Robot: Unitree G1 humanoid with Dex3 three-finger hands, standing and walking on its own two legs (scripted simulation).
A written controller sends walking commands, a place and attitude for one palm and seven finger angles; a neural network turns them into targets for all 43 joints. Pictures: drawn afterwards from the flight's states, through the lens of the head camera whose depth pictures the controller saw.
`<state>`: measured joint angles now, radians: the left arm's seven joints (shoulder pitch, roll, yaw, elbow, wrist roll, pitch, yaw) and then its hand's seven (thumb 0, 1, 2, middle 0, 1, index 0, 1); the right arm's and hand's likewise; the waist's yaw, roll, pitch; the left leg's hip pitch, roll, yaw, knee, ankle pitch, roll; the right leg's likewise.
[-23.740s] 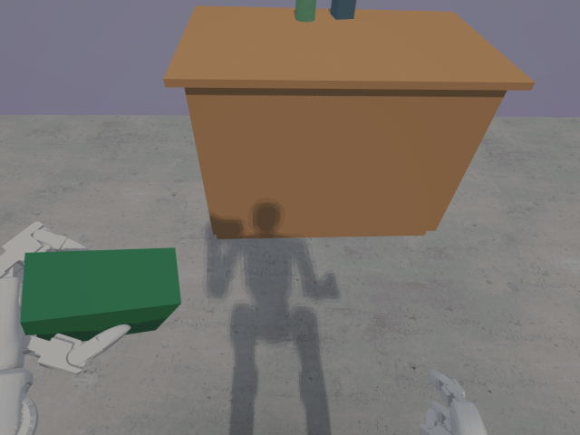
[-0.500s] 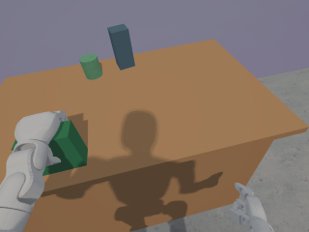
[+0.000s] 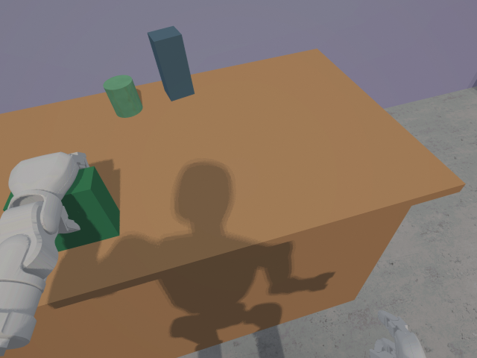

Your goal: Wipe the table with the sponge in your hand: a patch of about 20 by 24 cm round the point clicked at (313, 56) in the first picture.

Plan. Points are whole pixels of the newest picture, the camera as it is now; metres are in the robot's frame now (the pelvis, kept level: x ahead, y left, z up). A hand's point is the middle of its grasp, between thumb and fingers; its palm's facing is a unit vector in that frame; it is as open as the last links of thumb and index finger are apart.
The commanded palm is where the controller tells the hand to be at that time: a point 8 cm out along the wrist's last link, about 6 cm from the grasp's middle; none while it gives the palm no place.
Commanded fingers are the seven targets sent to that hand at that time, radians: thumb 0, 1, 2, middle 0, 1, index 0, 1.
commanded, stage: wipe forward along the first lane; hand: left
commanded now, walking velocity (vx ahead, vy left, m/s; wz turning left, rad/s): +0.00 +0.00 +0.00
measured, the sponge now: (75, 219) +0.31 +0.34 +0.07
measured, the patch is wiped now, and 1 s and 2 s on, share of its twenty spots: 0.35 0.40 0.55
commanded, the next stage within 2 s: slide across to the middle lane in 0.96 s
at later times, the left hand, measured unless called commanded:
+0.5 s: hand (63, 181) +0.35 +0.36 +0.12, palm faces -0.08 +0.00 -1.00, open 10.1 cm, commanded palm +0.34 +0.36 +0.15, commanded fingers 0.00 0.10 1.30 -1.20 -1.60 -1.20 -1.60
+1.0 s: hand (63, 163) +0.39 +0.38 +0.12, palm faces -0.12 +0.01 -0.99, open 10.1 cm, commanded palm +0.39 +0.38 +0.15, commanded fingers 0.00 0.10 1.30 -1.20 -1.60 -1.20 -1.60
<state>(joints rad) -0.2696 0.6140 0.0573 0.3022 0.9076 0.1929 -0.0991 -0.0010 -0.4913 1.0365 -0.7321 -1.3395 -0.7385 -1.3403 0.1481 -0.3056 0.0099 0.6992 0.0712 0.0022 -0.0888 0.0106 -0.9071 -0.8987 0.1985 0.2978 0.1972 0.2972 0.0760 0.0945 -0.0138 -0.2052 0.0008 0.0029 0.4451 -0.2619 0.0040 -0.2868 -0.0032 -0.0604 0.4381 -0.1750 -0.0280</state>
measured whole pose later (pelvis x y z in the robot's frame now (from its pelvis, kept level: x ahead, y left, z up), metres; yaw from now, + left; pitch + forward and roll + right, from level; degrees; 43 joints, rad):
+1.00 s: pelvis +0.00 +0.02 +0.00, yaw -1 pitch +8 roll +0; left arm -0.67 0.73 0.08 0.85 1.00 0.00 -0.06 0.01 -0.50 1.05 -0.74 -1.34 -0.74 -1.35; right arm 0.27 -0.31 -0.01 0.73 0.08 0.06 -0.08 0.01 -0.91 -0.90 0.20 0.30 0.20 0.30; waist 0.01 0.05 -0.06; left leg -0.36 -0.01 0.02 0.49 -0.27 0.03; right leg -0.43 -0.01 -0.04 0.44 -0.15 -0.01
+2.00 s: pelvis +0.04 +0.02 +0.00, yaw +1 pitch +6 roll -1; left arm -0.63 0.49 -0.13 0.56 0.98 0.31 -0.06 -0.01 -0.49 1.05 -0.72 -1.36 -0.72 -1.36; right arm 0.15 -0.28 0.03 0.69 0.07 0.07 -0.06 0.01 -0.91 -0.90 0.20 0.30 0.20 0.30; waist 0.04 0.08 -0.06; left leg -0.23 -0.02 0.00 0.41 -0.29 0.03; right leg -0.30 -0.02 -0.06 0.40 -0.20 0.00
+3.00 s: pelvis +0.03 +0.02 +0.00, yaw -1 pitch +1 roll +0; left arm -0.19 0.44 -0.17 0.03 0.96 0.50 -0.03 0.01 -0.47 1.05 -0.67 -1.40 -0.69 -1.40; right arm 0.05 -0.28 0.05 0.64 0.09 0.08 -0.02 0.01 -0.91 -0.90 0.20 0.30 0.20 0.30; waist 0.09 0.11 -0.06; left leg -0.14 -0.01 0.02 0.43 -0.30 0.02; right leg -0.24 -0.01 -0.04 0.44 -0.22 -0.01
